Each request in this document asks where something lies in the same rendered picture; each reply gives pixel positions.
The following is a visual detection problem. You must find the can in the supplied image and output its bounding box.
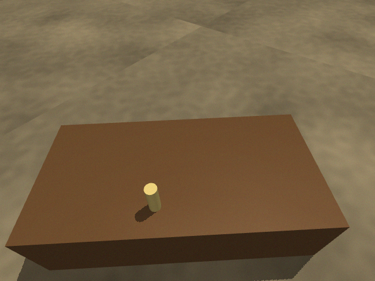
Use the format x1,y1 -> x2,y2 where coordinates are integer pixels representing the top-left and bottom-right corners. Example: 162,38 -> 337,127
144,183 -> 161,212

